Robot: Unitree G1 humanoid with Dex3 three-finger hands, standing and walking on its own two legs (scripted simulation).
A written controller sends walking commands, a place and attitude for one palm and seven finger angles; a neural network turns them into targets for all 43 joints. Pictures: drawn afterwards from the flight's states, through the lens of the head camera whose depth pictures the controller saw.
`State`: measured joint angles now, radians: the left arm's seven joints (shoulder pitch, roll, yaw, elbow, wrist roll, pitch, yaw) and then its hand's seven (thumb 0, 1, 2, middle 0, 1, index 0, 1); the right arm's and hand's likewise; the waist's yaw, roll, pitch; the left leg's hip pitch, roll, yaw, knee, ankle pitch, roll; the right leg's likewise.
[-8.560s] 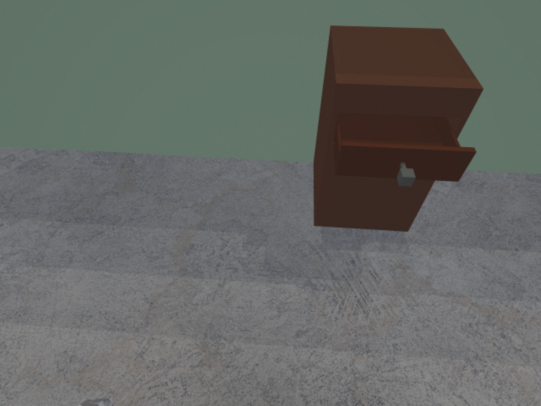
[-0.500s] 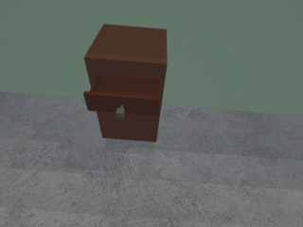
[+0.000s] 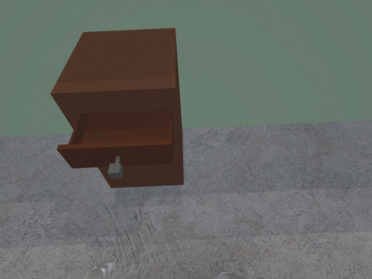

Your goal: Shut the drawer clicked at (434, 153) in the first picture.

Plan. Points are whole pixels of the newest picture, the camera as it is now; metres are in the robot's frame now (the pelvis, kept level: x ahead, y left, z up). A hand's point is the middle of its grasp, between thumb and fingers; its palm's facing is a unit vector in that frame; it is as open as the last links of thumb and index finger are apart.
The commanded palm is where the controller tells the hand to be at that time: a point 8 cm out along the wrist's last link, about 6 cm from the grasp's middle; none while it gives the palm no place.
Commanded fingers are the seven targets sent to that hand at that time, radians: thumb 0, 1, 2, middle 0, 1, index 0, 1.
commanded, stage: come to a stop and stand still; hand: left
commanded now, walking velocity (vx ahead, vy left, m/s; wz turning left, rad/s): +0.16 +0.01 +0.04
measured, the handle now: (116, 166) +0.50 +0.26 -0.20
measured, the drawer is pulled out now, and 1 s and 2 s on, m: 0.17 0.17 0.17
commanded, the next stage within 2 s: look again from close up in 1.24 s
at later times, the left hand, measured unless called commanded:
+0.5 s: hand out of the picture +0.08 +0.17 -0.16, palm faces +0.07 -0.97 -0.22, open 7.3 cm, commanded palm none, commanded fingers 0.00 0.90 0.90 -0.20 -0.30 -0.20 -0.30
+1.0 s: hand out of the picture +0.07 +0.12 -0.15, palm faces +0.08 -0.97 -0.23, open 7.2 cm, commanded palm none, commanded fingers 0.00 0.90 0.90 -0.20 -0.30 -0.20 -0.30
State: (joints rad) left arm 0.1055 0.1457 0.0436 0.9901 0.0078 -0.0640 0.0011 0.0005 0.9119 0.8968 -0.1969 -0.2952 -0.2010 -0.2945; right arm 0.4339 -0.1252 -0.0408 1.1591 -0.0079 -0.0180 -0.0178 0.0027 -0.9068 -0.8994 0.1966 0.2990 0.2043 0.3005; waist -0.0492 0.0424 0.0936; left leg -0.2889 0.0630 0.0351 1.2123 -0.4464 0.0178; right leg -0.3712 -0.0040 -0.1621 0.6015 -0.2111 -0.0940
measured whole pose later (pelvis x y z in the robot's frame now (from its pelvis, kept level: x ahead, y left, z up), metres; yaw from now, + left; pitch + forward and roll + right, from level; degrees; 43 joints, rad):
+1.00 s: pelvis +0.04 -0.07 +0.02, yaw +0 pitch -1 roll +0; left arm 0.22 0.15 0.03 1.11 0.00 -0.01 0.04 0.01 0.94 0.90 -0.20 -0.30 -0.20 -0.30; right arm 0.29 -0.16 -0.01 1.15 -0.01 0.02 -0.04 0.00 -0.91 -0.90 0.19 0.30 0.20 0.30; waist 0.01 0.03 0.03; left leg -0.12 0.07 -0.02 0.41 -0.27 -0.07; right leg -0.18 0.07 -0.12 0.41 -0.22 -0.11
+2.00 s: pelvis +0.04 +0.04 +0.02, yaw -1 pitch -2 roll -1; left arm 0.29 0.15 -0.01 1.08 0.01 0.00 0.05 0.00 0.91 0.90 -0.20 -0.30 -0.20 -0.29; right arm 0.30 -0.16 0.02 1.08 -0.01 -0.02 -0.03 0.00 -0.92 -0.90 0.20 0.30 0.20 0.30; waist 0.00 0.01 0.02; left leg -0.13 -0.06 0.06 0.45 -0.29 0.08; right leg -0.20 -0.05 -0.04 0.45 -0.22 0.04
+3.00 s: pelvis +0.00 +0.00 -0.11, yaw +0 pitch +23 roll -2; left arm 0.18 0.28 0.28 0.26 -0.34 -0.50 -0.38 0.02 0.90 0.90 -1.05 -1.22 -1.05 -1.22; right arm 0.24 -0.28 -0.02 0.59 0.03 -0.22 -0.03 0.01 -0.90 -0.90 0.20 0.30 0.21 0.30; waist -0.02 0.01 -0.17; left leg -1.13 -0.01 0.00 1.34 -0.61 0.03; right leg -1.16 0.03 -0.13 1.27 -0.51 -0.08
